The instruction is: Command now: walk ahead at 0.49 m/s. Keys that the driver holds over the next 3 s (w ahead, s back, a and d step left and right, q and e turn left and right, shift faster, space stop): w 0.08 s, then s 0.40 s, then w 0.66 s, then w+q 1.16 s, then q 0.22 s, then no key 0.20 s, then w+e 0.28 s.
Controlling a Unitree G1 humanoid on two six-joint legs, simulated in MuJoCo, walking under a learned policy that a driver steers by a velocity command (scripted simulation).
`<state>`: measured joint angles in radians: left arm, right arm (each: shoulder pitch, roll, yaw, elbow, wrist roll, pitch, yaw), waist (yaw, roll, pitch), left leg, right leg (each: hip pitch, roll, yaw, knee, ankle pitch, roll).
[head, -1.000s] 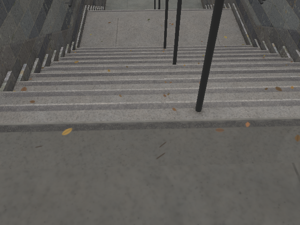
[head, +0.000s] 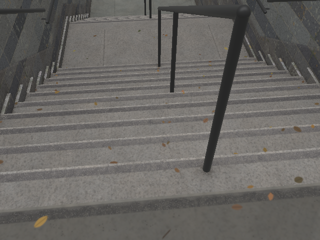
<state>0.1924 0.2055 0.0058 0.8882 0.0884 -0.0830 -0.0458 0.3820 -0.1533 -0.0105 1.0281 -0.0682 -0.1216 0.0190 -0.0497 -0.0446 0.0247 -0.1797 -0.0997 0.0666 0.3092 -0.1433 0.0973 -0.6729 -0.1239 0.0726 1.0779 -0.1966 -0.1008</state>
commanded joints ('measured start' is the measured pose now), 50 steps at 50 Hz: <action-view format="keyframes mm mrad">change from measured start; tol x32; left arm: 1 12 9 -9 -40 -4 14 -8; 50 -246 10 56 -123 -36 38 -13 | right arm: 1 -58 -74 3 -73 -12 -33 18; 29 369 -148 -71 47 4 75 48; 35 -151 -234 -70 -130 18 -24 15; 50 328 -117 13 74 14 -9 13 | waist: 1 45 70 20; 11 84 89 -80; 14 76 -166 -544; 33 11 256 218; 50 -68 197 120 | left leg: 1 -201 239 -144 -202 140 180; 11 86 214 -102 109 712 13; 14 -214 67 -72 638 -540 -186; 20 -116 101 -28 883 -477 -212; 30 254 122 -12 239 -305 -73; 33 -51 565 -836 -297 -809 286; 50 286 394 -177 -242 111 158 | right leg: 1 131 -15 -62 -230 224 26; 10 264 91 -72 -645 388 41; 13 1069 -262 236 -592 1226 -328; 19 370 -159 114 -829 672 -207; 24 459 -101 27 -731 675 -126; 27 35 -122 132 -954 -298 -37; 30 15 -13 73 -711 -547 36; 36 -134 220 159 9 70 110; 50 24 96 -124 -528 123 40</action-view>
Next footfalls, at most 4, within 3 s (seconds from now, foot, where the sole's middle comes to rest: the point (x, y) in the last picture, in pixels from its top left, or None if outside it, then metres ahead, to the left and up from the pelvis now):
0.22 right None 0.32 -0.15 -0.78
0.62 left None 0.15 0.06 -0.78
1.14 right None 0.39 -0.20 -0.78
1.58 left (158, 220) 0.58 0.00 -0.78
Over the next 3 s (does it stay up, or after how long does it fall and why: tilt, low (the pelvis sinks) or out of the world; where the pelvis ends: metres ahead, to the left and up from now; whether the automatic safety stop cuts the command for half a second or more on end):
stays up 0.86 0.09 -0.20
